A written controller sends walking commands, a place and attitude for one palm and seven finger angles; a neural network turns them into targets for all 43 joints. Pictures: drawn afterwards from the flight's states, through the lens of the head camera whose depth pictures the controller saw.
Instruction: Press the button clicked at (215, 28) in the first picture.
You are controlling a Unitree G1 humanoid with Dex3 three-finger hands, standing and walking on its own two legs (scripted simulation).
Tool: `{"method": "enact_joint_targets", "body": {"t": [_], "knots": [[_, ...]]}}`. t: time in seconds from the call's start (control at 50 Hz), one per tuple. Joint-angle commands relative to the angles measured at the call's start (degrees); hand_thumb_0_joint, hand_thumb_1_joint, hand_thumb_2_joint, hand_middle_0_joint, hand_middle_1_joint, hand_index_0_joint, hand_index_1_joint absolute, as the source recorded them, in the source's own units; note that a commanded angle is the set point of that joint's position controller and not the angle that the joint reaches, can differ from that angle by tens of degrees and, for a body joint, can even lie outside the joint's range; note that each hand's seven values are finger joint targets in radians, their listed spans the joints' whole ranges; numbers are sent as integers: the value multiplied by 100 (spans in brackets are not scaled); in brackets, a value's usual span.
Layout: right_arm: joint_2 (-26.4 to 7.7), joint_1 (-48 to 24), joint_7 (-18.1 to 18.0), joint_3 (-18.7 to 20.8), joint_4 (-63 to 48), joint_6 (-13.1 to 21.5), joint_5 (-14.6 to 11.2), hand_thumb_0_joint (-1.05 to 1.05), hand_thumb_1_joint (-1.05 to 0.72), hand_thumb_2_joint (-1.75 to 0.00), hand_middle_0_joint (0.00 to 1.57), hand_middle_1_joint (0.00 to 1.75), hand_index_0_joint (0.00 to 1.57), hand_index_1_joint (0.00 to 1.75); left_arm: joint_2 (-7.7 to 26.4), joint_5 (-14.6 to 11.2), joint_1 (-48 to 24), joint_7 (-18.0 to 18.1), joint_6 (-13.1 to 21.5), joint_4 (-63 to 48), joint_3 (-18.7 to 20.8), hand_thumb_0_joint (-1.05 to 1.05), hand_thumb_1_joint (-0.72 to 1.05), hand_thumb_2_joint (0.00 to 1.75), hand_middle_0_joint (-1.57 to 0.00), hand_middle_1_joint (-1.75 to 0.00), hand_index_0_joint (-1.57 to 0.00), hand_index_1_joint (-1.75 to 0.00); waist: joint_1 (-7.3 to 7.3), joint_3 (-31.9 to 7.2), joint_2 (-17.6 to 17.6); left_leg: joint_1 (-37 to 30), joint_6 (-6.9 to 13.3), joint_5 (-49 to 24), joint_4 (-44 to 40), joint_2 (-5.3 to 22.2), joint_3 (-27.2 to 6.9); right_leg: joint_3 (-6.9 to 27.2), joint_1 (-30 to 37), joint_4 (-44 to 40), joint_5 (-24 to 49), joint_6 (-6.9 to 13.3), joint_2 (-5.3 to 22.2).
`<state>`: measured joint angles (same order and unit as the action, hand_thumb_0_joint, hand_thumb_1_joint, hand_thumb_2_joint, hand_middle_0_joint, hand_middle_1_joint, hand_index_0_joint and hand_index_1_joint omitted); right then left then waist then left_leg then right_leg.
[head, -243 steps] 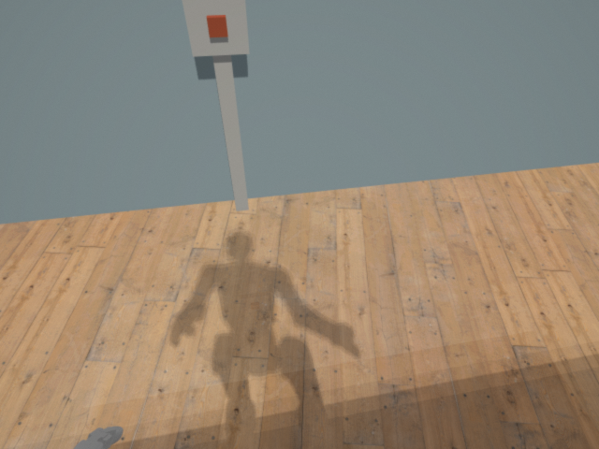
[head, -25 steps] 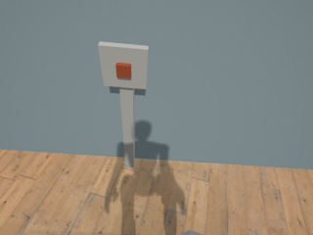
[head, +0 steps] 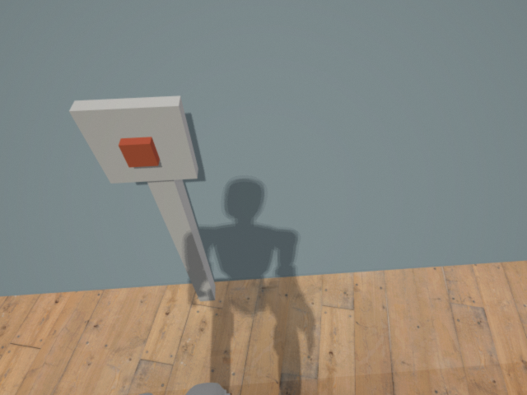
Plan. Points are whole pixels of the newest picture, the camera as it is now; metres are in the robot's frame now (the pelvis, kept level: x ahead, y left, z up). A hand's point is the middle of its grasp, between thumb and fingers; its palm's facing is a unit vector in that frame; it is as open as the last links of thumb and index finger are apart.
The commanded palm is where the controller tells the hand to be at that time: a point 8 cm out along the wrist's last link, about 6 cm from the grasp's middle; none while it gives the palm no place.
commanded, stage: come to a stop and stand still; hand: left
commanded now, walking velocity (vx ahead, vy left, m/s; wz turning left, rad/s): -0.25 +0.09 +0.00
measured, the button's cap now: (140, 151) +0.51 +0.25 +0.07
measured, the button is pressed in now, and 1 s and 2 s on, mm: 0 0 0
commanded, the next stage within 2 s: look again from close up in 1.24 s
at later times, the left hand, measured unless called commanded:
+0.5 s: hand out of the picture -0.02 +0.26 -0.18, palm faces +0.03 -0.99 -0.17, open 7.4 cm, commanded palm none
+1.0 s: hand out of the picture -0.03 +0.17 -0.16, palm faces +0.00 -0.98 -0.22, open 7.3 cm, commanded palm none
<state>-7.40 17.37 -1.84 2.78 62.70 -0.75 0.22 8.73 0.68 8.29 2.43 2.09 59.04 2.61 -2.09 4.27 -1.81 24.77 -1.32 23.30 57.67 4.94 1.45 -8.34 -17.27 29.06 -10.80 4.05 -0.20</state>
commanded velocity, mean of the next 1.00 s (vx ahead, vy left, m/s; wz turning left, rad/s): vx -0.01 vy -0.07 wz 0.00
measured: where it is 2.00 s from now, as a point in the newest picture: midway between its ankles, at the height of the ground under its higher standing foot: outside the picture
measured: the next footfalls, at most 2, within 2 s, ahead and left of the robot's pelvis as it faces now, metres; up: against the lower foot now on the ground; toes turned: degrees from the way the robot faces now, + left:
left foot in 0.24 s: -0.01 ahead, +0.14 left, +0.00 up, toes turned +1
right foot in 0.76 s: -0.04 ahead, -0.11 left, +0.00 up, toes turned -6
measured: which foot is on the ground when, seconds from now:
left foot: up 0.00-0.22, down 0.24-1.00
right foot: down 0.00-0.24, up 0.26-0.74, down 0.76-1.00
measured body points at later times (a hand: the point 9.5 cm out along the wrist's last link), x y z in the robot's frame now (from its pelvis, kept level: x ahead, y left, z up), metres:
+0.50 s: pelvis -0.02 +0.07 +0.02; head +0.01 +0.11 +0.46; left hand -0.02 +0.32 -0.16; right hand +0.04 -0.17 -0.11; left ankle +0.01 +0.16 -0.73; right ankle -0.08 -0.10 -0.64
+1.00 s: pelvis -0.07 +0.00 +0.00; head -0.08 -0.02 +0.45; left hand -0.03 +0.22 -0.15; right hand -0.13 -0.21 -0.17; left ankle -0.05 +0.14 -0.73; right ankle -0.08 -0.10 -0.73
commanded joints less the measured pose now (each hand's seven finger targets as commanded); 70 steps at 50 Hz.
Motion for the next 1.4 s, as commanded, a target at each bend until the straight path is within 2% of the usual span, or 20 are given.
{"method": "enact_joint_targets", "body": {"t": [0.0,0.12,0.18,0.2,0.22,0.24,0.34,0.52,0.68,0.72,0.76,0.78,0.8,0.82,0.94,1.06,1.3,1.32,1.34,1.38], "knots": [[-267,580,48,82,-121,-232,60,0,-90,-90,20,30,20,30,857,57,439,25,-134,-243,186,0,90,90,-20,-30,-20,-30,182,-418,806,-273,-156,-36,-24,-156,-56,1185,-44,-996,2712,615,1792],[-406,-77,62,145,-525,-170,19,0,-90,-90,20,30,20,30,1065,138,291,36,-258,-416,277,0,90,90,-20,-30,-20,-30,231,-523,1251,-533,-152,180,-952,-205,-91,1356,189,-700,2599,670,1813],[-457,225,62,122,-443,-51,19,0,-90,-90,20,30,20,30,1013,80,246,5,-328,-432,263,0,90,90,-20,-30,-20,-30,8,-746,1052,-1639,-86,-1227,-2889,-284,103,1133,-96,-131,1340,159,1356],[-743,303,55,148,-449,32,41,0,-90,-90,20,30,20,30,763,30,449,-13,-361,-444,205,0,90,90,-20,-30,-20,-30,16,-870,95,-2083,15,-1653,-3587,245,-405,864,-405,475,240,-141,931],[-1221,89,48,213,-629,84,95,0,-90,-90,20,30,20,30,447,-19,715,-35,-395,-488,125,0,90,90,-20,-30,-20,-30,129,-719,-1522,-1707,403,-2633,-4156,1542,-1881,430,-912,1299,-1669,-566,256],[-1360,-246,4,209,-785,47,134,0,-90,-90,20,30,20,30,552,18,651,-7,-435,-493,146,0,90,90,-20,-30,-20,-30,133,-467,-1429,-936,881,-2799,-4339,1932,-2161,874,-695,2137,-2214,-579,149],[-1087,-691,-160,84,-797,126,131,0,-90,-90,20,30,20,30,748,86,1029,-170,-487,-88,271,0,90,90,-20,-30,-20,-30,308,-438,-627,-1487,699,-2561,-4203,1153,-963,1249,-1173,3479,-1006,-719,109],[-1117,240,-178,175,-364,139,119,0,-90,-90,20,30,20,30,573,74,653,-218,-500,-100,165,0,90,90,-20,-30,-20,-30,-94,-474,-810,-2408,876,-3160,-4184,1285,-928,923,-1015,2292,-1370,-857,305],[-1149,-7,-39,204,-142,56,104,0,-90,-90,20,30,20,30,347,4,1081,-165,-388,251,21,0,90,90,-20,-30,-20,-30,192,-430,-945,-1168,622,-836,-4314,874,-833,389,724,-217,-670,-623,152],[-788,53,8,149,-86,44,38,0,-90,-90,20,30,20,30,596,34,1314,-90,-295,377,26,0,90,90,-20,-30,-20,-30,293,-384,-165,-503,217,-550,-3732,403,-382,801,1493,-1172,-209,-506,533],[-300,-12,59,-28,-168,0,37,0,-90,-90,20,30,20,30,1022,25,927,-39,-225,272,32,0,90,90,-20,-30,-20,-30,194,12,1212,-476,-40,-166,-3067,-58,171,1913,414,-2043,-1606,-21,1668],[-325,29,99,-23,-144,-15,60,0,-90,-90,20,30,20,30,1039,32,699,-41,-251,174,1,0,90,90,-20,-30,-20,-30,143,129,951,-764,-5,-216,-2865,-70,97,1859,-93,-2121,-2113,60,1672],[-357,49,96,-1,-66,-96,102,0,-90,-90,20,30,20,30,1023,19,628,-29,-212,164,32,0,90,90,-20,-30,-20,-30,206,335,1784,-672,-2,-168,-2551,-60,90,1916,-401,-2296,-2475,33,1469],[-419,95,87,8,-27,-115,117,0,-90,-90,20,30,20,30,833,28,616,-15,-216,196,-4,0,90,90,-20,-30,-20,-30,197,573,1900,-649,24,-303,-2316,-34,59,1856,-519,-2293,-2277,43,1374],[-229,702,30,-64,324,-48,92,0,-90,-90,20,30,20,30,518,-29,754,-24,-160,252,-72,0,90,90,-20,-30,-20,-30,49,433,696,-1187,34,-1028,-2713,-3,65,1347,-373,-1634,-1267,14,1032],[-323,531,-50,-126,392,109,58,0,-90,-90,20,30,20,30,402,-74,1032,-41,-179,435,-109,0,90,90,-20,-30,-20,-30,217,144,-333,-1319,94,-1606,-3698,232,-240,1083,296,-1081,-184,-290,601],[-288,361,-59,-105,312,109,31,0,-90,-90,20,30,20,30,258,-23,1350,-27,-116,618,-147,0,90,90,-20,-30,-20,-30,175,86,244,-1534,91,-1309,-3743,132,-105,1163,202,-1324,-504,-309,648],[-1234,-81,24,-29,-524,82,89,0,-90,-90,20,30,20,30,1411,118,1129,-50,-63,8,-132,0,90,90,-20,-30,-20,-30,5,811,574,-1009,128,-1438,-3149,-91,-294,1020,-127,-1156,88,-233,566],[-946,-40,-19,40,-595,159,137,0,-90,-90,20,30,20,30,925,64,1123,-11,-38,7,-10,0,90,90,-20,-30,-20,-30,136,-249,498,-1131,188,-840,-2922,-23,-162,1349,63,-1038,-980,-168,887],[-772,110,-38,25,-511,148,142,0,-90,-90,20,30,20,30,894,77,1136,-4,-40,-64,-31,0,90,90,-20,-30,-20,-30,105,-488,782,-990,204,-873,-2558,-251,-88,1548,186,-1312,-1186,-48,1039]]}}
